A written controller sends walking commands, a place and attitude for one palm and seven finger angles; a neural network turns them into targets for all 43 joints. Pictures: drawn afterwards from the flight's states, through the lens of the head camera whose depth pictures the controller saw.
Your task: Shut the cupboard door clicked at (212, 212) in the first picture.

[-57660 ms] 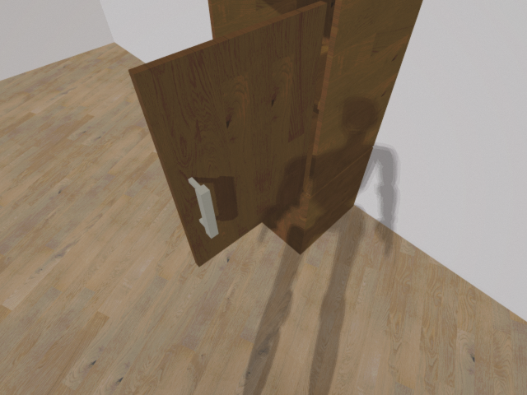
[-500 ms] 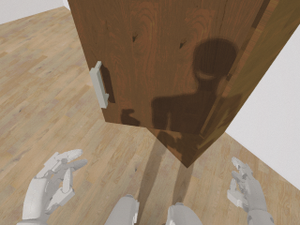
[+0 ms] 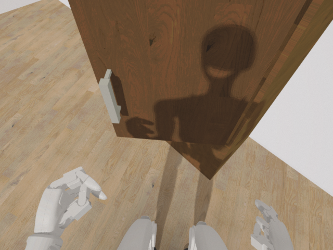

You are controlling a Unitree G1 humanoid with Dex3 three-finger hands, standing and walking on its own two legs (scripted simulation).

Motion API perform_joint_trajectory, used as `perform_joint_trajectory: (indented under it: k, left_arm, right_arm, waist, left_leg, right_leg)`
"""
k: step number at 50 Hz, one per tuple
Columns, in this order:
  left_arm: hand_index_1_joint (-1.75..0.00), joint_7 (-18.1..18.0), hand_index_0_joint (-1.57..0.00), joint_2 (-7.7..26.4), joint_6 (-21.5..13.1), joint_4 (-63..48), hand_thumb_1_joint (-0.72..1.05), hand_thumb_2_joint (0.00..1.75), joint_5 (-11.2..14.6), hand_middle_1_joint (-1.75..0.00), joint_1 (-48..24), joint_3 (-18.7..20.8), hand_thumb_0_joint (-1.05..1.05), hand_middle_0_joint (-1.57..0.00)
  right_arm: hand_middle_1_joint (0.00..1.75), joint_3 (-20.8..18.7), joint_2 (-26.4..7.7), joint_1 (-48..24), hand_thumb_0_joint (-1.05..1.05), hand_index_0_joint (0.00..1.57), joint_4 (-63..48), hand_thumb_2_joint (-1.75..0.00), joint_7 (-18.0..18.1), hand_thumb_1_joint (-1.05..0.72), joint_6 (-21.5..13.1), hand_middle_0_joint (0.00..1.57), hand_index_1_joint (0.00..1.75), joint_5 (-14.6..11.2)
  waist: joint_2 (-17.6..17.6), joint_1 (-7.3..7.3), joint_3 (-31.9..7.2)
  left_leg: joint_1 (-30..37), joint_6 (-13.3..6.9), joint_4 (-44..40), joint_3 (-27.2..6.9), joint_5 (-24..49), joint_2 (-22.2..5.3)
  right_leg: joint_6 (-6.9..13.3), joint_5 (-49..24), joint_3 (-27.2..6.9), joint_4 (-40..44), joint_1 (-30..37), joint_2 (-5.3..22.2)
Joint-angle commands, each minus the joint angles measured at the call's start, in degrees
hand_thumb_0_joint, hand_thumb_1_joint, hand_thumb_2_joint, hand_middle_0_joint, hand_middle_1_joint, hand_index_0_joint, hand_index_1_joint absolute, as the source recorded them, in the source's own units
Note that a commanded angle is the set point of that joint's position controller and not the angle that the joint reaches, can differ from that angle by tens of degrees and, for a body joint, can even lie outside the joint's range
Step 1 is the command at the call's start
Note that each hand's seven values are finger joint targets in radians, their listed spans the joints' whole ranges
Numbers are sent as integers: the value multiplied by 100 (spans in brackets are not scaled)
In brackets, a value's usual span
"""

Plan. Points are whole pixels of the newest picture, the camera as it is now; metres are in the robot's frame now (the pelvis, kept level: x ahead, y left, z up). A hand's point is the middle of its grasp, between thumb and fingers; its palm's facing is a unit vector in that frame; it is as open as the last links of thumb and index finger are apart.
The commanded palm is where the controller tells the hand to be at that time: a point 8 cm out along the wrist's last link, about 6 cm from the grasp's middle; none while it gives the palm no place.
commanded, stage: raise the hand and make a fist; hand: left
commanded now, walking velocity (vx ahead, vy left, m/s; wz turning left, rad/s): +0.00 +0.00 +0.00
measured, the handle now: (112, 98) +0.49 +0.19 +0.04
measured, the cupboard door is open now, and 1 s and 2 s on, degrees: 40 40 40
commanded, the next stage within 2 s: bring the fist close to the handle in 0.90 s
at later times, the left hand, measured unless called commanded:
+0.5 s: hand (79, 195) +0.22 +0.20 +0.04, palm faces +0.00 -1.00 -0.03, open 3.1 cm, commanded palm +0.20 +0.25 +0.05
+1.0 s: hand (90, 193) +0.23 +0.18 +0.04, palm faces -0.01 -1.00 -0.03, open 3.2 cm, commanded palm +0.21 +0.23 +0.04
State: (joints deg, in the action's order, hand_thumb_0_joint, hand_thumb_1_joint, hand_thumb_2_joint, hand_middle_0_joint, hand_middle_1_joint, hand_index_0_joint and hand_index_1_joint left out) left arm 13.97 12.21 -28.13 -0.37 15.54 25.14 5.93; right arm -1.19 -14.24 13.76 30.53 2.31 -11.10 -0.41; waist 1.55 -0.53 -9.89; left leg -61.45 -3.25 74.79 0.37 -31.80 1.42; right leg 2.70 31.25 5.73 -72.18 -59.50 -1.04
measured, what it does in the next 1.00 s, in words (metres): stands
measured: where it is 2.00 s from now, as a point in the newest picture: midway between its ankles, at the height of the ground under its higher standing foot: outside the picture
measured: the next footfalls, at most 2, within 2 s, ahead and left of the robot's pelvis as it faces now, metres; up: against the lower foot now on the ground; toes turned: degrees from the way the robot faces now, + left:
none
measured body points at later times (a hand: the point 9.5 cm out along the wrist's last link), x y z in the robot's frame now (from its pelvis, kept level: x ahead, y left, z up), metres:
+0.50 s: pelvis +0.00 +0.01 +0.00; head +0.08 +0.03 +0.44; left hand +0.22 +0.25 +0.05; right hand +0.20 -0.22 -0.07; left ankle +0.04 +0.08 -0.62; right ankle +0.04 -0.10 -0.62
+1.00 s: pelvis +0.01 -0.01 +0.00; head +0.08 +0.00 +0.44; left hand +0.22 +0.23 +0.05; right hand +0.20 -0.24 -0.08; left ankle +0.04 +0.08 -0.62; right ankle +0.04 -0.10 -0.62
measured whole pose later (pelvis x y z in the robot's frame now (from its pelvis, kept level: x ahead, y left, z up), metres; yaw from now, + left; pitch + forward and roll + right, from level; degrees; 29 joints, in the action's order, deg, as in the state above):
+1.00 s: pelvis +0.01 -0.01 +0.00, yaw +0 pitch +19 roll -3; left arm 14.8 13.9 -25.4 -0.4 16.4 22.4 7.6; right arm 0.6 -13.9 13.1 27.7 2.0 -7.9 -0.7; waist 1.7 -0.5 -11.0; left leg -62.0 -2.4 75.9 -0.9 -32.9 0.9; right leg 3.5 32.2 6.8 -72.7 -59.7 -1.8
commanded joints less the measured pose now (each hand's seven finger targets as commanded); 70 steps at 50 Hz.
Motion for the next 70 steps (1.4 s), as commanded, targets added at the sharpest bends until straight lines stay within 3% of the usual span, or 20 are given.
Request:
perform_joint_trajectory:
  k: [1, 3, 7, 10, 12, 18, 22, 34, 37, 39, 42, 48, 50, 52, 54, 60, 62, 64, 67, 70]
  left_arm:
    - [-132, -117, -113, 602, -355, -1341, 90, 90, 74, -132, -94, 395, 0, -113]
    - [-136, -111, -117, 626, -316, -1424, 90, 90, 60, -136, -114, 371, 0, -117]
    - [-144, -58, -124, 637, -159, -1318, 90, 90, 41, -144, -142, 352, 0, -124]
    - [-150, -7, -130, 619, -76, -1369, 90, 90, 27, -150, -233, 283, 0, -130]
    - [-150, -15, -130, 767, -26, -1332, 90, 90, 33, -150, -286, 454, 0, -130]
    - [-150, 23, -130, 735, -40, -1335, 90, 90, 65, -150, -400, 438, 0, -130]
    - [-150, 48, -130, 882, -11, -1258, 90, 90, 102, -150, -463, 594, 0, -130]
    - [-150, 80, -130, 801, -44, -1192, 90, 90, 202, -150, -392, 567, 0, -130]
    - [-150, 35, -130, 912, -73, -1174, 90, 90, 174, -150, -421, 644, 0, -130]
    - [-150, 46, -130, 791, -74, -1125, 90, 90, 179, -150, -409, 554, 0, -130]
    - [-150, 47, -130, 916, -88, -1171, 90, 90, 192, -150, -459, 649, 0, -130]
    - [-150, 75, -130, 826, -85, -1192, 90, 90, 183, -150, -405, 566, 0, -130]
    - [-150, 84, -130, 782, -72, -1102, 90, 90, 201, -150, -415, 560, 0, -130]
    - [-150, 71, -130, 934, -86, -1073, 90, 90, 175, -150, -767, 644, 0, -130]
    - [-150, 71, -130, 832, -115, -997, 90, 90, 148, -150, -1250, 495, 0, -130]
    - [-150, 93, -130, 875, -11, -690, 90, 90, 130, -150, -1754, 495, 0, -130]
    - [-150, 65, -130, 1037, 79, -582, 90, 90, 106, -150, -1783, 651, 0, -130]
    - [-150, 40, -130, 885, 156, -516, 90, 90, 111, -150, -1892, 548, 0, -130]
    - [-150, -42, -130, 1035, 192, -202, 90, 90, 79, -150, -2106, 741, 0, -130]
    - [-150, -90, -130, 961, 121, 19, 90, 90, 44, -150, -2508, 687, 0, -130]
  right_arm:
    - [30, -223, -718, -279, 0, 20, -1059, -90, 65, -90, -264, 20, 30, -32]
    - [30, -215, -729, -268, 0, 20, -1091, -90, 63, -90, -230, 20, 30, -35]
    - [30, -197, -760, -235, 0, 20, -1135, -90, 58, -90, -131, 20, 30, -46]
    - [30, -170, -774, -233, 0, 20, -1193, -90, 38, -90, -97, 20, 30, -54]
    - [30, -160, -783, -210, 0, 20, -1195, -90, 45, -90, -75, 20, 30, -35]
    - [30, -131, -782, -210, 0, 20, -1225, -90, 29, -90, -61, 20, 30, -39]
    - [30, -129, -801, -207, 0, 20, -1202, -90, 38, -90, -74, 20, 30, -39]
    - [30, -135, -748, -216, 0, 20, -1169, -90, 27, -90, -75, 20, 30, -69]
    - [30, -147, -770, -200, 0, 20, -1154, -90, 42, -90, -53, 20, 30, -60]
    - [30, -137, -746, -211, 0, 20, -1175, -90, 40, -90, -35, 20, 30, -71]
    - [30, -137, -744, -184, 0, 20, -1164, -90, 48, -90, -26, 20, 30, -63]
    - [30, -130, -715, -209, 0, 20, -1158, -90, 38, -90, 4, 20, 30, -71]
    - [30, -126, -704, -212, 0, 20, -1158, -90, 39, -90, 24, 20, 30, -76]
    - [30, -118, -747, -182, 0, 20, -1103, -90, 57, -90, 34, 20, 30, -66]
    - [30, -94, -754, -181, 0, 20, -1071, -90, 64, -90, 17, 20, 30, -61]
    - [30, -80, -787, -168, 0, 20, -996, -90, 64, -90, 7, 20, 30, -82]
    - [30, -92, -815, -125, 0, 20, -989, -90, 56, -90, 36, 20, 30, -86]
    - [30, -82, -781, -135, 0, 20, -977, -90, 31, -90, 66, 20, 30, -89]
    - [30, -85, -805, -82, 0, 20, -913, -90, 27, -90, 128, 20, 30, -82]
    - [30, -86, -804, -119, 0, 20, -862, -90, 11, -90, 172, 20, 30, -83]
  waist:
    - [109, -39, -1339]
    - [302, -50, -1413]
    - [197, 8, -1274]
    - [368, 32, -1232]
    - [295, 7, -1310]
    - [401, 19, -1299]
    - [332, -8, -1370]
    - [212, -5, -1377]
    - [134, 6, -1320]
    - [51, 27, -1322]
    - [89, 4, -1375]
    - [163, 19, -1403]
    - [-23, 39, -1357]
    - [54, 89, -1293]
    - [78, 176, -1219]
    - [91, 132, -1542]
    - [147, 55, -1654]
    - [116, 63, -1712]
    - [3, 61, -1612]
    - [-8, 111, -1520]
  left_leg:
    - [1171, 307, -1427, -631, 1059, -125]
    - [1289, 343, -1411, -644, 1268, -121]
    - [1249, 365, -1444, -707, 1202, -141]
    - [1345, 441, -1514, -775, 1112, -159]
    - [1269, 409, -1471, -777, 1127, -142]
    - [1317, 454, -1461, -775, 1099, -147]
    - [1183, 409, -1414, -743, 1064, -126]
    - [876, 292, -1198, -492, 1126, -81]
    - [811, 261, -1158, -485, 1132, -86]
    - [733, 248, -1123, -439, 1047, -82]
    - [668, 232, -1059, -429, 1121, -74]
    - [698, 221, -995, -385, 1212, -84]
    - [584, 213, -952, -377, 1165, -81]
    - [524, 198, -906, -392, 1126, -91]
    - [536, 199, -895, -410, 982, -92]
    - [637, 180, -933, -399, 1033, -93]
    - [710, 184, -1006, -414, 1166, -95]
    - [793, 186, -1043, -389, 1318, -87]
    - [672, 186, -1047, -374, 1300, -93]
    - [692, 195, -1091, -357, 1183, -97]
  right_leg:
    - [-16, -640, -225, 912, 769, -71]
    - [1, -811, -209, 862, 757, -80]
    - [2, -792, -174, 886, 707, -124]
    - [2, -747, -129, 875, 620, -114]
    - [16, -771, -153, 870, 701, -135]
    - [15, -737, -150, 879, 622, -133]
    - [24, -729, -198, 896, 736, -140]
    - [-13, -722, -416, 1050, 1052, -74]
    - [-3, -737, -444, 1058, 1053, -90]
    - [-34, -642, -507, 1096, 1102, -61]
    - [-18, -706, -573, 1099, 1207, -62]
    - [-42, -879, -619, 1092, 1221, -41]
    - [-70, -852, -689, 1140, 1293, -27]
    - [-44, -758, -671, 1103, 1170, -51]
    - [-54, -588, -668, 1123, 1005, -36]
    - [-57, -652, -699, 1134, 1141, -30]
    - [-31, -804, -633, 1093, 1230, -53]
    - [-56, -1092, -618, 1085, 1337, -33]
    - [-55, -1071, -633, 1112, 1376, -39]
    - [-66, -962, -636, 1154, 1285, -19]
